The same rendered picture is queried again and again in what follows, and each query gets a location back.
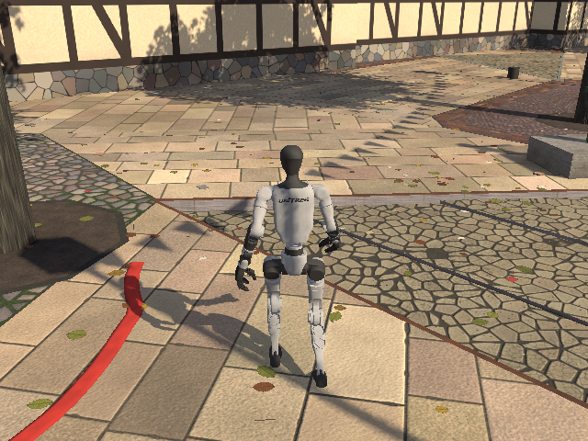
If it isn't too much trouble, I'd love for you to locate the left robot upper arm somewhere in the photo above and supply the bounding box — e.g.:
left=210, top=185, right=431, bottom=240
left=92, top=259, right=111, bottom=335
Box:
left=249, top=186, right=274, bottom=238

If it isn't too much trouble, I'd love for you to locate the right robot upper arm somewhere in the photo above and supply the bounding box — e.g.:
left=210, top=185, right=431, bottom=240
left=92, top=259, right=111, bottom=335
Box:
left=311, top=184, right=336, bottom=232

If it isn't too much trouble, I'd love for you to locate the robot right forearm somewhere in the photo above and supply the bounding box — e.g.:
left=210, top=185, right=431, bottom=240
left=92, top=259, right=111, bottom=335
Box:
left=327, top=219, right=340, bottom=243

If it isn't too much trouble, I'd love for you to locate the robot right hand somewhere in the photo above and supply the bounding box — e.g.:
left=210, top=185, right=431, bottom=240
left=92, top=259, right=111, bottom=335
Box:
left=319, top=237, right=340, bottom=253

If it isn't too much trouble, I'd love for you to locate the robot left forearm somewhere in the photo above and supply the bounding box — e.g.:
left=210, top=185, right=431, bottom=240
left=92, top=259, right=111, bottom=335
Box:
left=238, top=223, right=258, bottom=269

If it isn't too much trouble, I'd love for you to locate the robot left hand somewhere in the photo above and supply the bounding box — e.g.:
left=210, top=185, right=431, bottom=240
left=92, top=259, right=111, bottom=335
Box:
left=235, top=266, right=256, bottom=291

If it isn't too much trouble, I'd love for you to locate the robot head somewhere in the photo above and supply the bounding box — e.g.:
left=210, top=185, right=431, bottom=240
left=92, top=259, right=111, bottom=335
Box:
left=277, top=145, right=308, bottom=189

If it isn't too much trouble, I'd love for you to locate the robot right shin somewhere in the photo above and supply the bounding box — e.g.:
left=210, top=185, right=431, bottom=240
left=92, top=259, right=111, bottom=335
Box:
left=311, top=309, right=325, bottom=376

